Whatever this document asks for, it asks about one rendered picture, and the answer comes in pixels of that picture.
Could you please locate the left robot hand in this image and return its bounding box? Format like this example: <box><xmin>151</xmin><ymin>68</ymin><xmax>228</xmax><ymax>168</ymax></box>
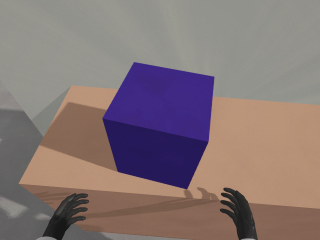
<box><xmin>42</xmin><ymin>193</ymin><xmax>89</xmax><ymax>240</ymax></box>

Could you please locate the carton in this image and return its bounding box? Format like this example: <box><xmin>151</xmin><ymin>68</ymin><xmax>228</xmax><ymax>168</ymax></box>
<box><xmin>102</xmin><ymin>62</ymin><xmax>215</xmax><ymax>190</ymax></box>

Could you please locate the pedestal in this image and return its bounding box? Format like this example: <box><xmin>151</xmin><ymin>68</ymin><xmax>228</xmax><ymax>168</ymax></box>
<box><xmin>18</xmin><ymin>85</ymin><xmax>320</xmax><ymax>240</ymax></box>

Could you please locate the right robot hand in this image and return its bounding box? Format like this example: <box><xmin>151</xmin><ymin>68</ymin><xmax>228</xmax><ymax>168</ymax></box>
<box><xmin>220</xmin><ymin>187</ymin><xmax>258</xmax><ymax>240</ymax></box>

